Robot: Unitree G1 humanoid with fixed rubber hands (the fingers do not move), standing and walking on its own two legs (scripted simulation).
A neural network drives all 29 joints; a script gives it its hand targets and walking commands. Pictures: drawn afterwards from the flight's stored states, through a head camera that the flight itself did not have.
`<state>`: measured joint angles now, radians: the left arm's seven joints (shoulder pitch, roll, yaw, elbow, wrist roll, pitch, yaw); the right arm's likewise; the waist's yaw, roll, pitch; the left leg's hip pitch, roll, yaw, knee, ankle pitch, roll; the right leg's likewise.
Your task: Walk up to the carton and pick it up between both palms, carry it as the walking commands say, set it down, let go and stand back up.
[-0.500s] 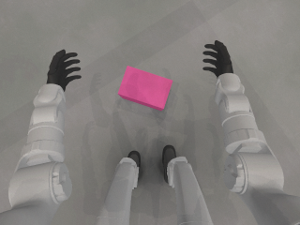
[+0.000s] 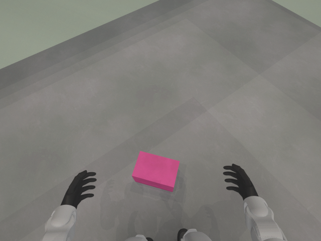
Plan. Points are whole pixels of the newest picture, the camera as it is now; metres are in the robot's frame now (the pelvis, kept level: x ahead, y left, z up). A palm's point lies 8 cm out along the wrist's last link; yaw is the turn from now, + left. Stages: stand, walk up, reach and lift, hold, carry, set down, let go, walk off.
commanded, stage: let go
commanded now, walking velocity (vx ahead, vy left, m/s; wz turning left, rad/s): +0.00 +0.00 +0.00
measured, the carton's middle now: (156, 171) +0.44 +0.04 -0.68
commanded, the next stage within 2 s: stand in 0.66 s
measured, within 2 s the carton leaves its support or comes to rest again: neither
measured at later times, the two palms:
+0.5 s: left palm (66, 232) +0.15 +0.22 -0.05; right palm (268, 232) +0.14 -0.23 -0.06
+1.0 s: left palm (47, 228) +0.16 +0.28 -0.07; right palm (300, 233) +0.14 -0.31 -0.06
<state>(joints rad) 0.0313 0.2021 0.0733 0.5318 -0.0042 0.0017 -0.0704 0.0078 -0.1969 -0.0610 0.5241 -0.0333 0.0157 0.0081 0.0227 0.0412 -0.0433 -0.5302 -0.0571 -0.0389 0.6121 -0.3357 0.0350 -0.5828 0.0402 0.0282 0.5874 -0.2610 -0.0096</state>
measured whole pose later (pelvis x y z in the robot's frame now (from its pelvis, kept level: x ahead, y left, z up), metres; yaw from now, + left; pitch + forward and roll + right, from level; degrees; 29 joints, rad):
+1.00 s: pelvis +0.01 -0.01 +0.01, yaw +1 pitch -1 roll +0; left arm 0.16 0.35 0.05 0.72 0.03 0.01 0.01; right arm 0.19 -0.36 -0.04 0.74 -0.04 0.01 -0.02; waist -0.01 -0.01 0.01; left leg -0.12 -0.04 -0.06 0.45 -0.32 0.02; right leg -0.19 0.05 0.02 0.46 -0.26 -0.03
